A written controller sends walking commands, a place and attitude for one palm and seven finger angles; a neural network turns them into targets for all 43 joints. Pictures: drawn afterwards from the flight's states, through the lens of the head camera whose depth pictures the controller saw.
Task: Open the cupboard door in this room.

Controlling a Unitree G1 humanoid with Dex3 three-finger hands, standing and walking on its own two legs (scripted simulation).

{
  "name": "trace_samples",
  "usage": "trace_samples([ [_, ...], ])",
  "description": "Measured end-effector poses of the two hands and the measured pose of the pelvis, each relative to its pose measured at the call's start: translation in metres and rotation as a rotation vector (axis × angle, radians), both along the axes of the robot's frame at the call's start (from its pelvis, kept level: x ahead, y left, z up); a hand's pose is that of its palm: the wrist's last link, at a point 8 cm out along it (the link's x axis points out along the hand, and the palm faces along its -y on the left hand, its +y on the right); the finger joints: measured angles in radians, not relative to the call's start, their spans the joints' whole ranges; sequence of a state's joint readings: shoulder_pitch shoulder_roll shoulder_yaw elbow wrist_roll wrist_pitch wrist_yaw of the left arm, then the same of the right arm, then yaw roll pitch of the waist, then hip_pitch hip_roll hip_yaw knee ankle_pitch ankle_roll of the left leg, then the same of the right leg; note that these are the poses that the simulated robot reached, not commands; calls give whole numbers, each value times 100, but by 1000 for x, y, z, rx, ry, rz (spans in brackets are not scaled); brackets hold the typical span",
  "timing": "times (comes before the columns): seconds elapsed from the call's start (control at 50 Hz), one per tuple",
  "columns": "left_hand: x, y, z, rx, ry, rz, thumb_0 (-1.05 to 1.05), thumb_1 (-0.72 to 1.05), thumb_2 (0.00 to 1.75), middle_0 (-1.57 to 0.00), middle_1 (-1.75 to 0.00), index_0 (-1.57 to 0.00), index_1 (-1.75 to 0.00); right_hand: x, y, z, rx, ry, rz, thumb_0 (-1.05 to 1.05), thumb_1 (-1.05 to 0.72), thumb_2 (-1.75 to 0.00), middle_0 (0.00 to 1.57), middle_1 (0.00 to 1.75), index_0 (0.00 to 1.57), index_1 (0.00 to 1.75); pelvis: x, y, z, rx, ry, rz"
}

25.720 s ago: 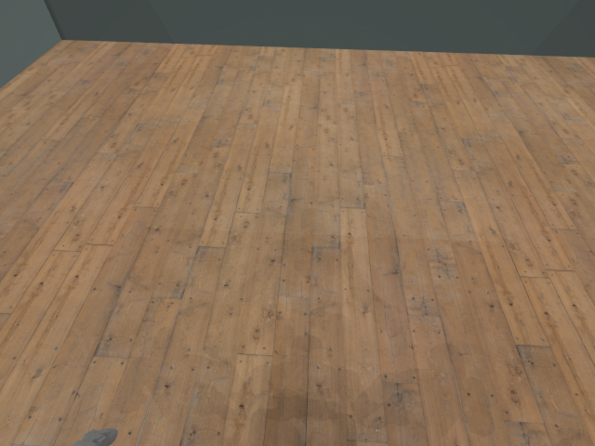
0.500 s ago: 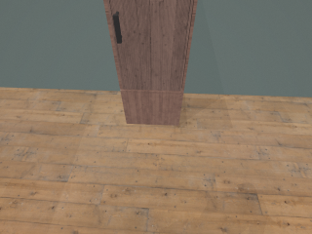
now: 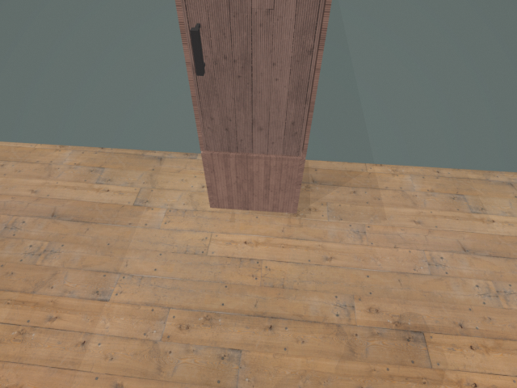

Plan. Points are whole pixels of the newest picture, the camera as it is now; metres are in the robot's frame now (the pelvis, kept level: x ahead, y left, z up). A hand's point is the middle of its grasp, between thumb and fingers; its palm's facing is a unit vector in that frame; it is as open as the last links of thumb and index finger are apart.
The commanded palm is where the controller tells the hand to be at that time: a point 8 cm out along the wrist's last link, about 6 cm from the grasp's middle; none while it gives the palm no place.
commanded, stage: look at it before walking up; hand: left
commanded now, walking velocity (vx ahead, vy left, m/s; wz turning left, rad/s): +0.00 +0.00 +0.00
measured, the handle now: (199, 49) +0.99 +0.25 +0.05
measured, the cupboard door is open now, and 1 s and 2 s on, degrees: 0 0 0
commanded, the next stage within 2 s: take the last steps up to it in 0.42 s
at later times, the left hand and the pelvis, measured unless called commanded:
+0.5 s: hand out of the picture -0.02 +0.16 -0.18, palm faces +0.04 -0.98 -0.19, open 7.4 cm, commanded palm none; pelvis -0.01 +0.00 +0.00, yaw +0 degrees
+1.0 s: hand out of the picture +0.01 +0.22 -0.19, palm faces +0.04 -0.99 -0.13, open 7.4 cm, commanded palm none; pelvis +0.06 +0.06 -0.01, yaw -1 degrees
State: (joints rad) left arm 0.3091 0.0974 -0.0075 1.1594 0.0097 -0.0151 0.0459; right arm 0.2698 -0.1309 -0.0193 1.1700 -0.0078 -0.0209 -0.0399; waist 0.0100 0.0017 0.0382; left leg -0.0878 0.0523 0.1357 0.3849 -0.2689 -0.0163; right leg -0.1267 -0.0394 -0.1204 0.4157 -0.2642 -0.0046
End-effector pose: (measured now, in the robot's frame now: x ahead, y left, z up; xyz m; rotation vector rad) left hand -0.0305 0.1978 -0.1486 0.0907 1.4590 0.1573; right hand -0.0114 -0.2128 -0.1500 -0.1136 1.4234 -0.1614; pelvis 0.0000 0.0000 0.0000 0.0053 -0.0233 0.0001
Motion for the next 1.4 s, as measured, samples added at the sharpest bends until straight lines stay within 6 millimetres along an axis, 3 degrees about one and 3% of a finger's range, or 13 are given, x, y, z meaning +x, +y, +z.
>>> trace_samples([
  [0.56,10,15,4,39,-40,-20,1,91,90,-20,-30,-20,-30,-18,2,0,20,25,-11,0,-91,-90,20,30,19,30,-7,-3,1,-1,1,1],
  [0.76,9,23,-6,16,-43,33,1,91,90,-20,-30,-20,-30,-9,1,-1,-8,35,14,0,-91,-90,20,30,19,30,6,8,-7,-25,9,15],
  [0.88,-6,43,-19,-26,44,77,1,91,90,-21,-30,-20,-30,24,16,4,-52,7,31,0,-91,-90,20,30,19,30,28,35,-14,-40,18,22],
  [0.92,-2,53,-21,-36,93,61,1,91,90,-21,-30,-20,-30,34,24,4,-67,-28,12,0,-91,-90,20,30,19,30,39,44,-16,-31,19,4],
  [0.96,13,63,-17,-35,116,31,1,91,90,-20,-30,-20,-30,38,34,7,-71,-39,-15,0,-91,-90,20,30,19,30,51,52,-13,-35,22,-8],
  [1.02,55,77,-11,-25,72,-2,1,91,90,-20,-30,-20,-30,35,53,12,-53,4,-42,0,-91,-90,20,30,19,30,68,60,-6,-35,27,-11],
  [1.12,146,93,-6,2,-72,-31,1,91,90,-20,-30,-19,-30,27,85,16,6,124,-77,0,-91,-90,20,30,19,30,102,65,-2,-32,33,-14],
  [1.22,243,89,-5,7,-194,-80,1,92,90,-20,-30,-19,-30,35,106,14,56,217,-121,0,-91,-90,20,30,20,30,141,62,-7,-23,34,-16],
  [1.32,337,68,-8,3,-307,-141,1,92,90,-20,-30,-19,-30,64,103,2,82,279,-157,0,-91,-90,21,30,20,30,191,52,-21,-17,24,-21],
  [1.36,364,61,-11,11,-353,-140,1,91,90,-20,-30,-19,-30,86,93,-7,87,291,-157,0,-91,-90,21,30,20,30,216,45,-29,-4,11,-17],
  [1.4,375,57,-11,19,-370,-120,1,91,90,-20,-30,-20,-30,119,78,-15,79,264,-144,0,-91,-90,21,30,20,30,233,41,-30,-7,1,-14],
])
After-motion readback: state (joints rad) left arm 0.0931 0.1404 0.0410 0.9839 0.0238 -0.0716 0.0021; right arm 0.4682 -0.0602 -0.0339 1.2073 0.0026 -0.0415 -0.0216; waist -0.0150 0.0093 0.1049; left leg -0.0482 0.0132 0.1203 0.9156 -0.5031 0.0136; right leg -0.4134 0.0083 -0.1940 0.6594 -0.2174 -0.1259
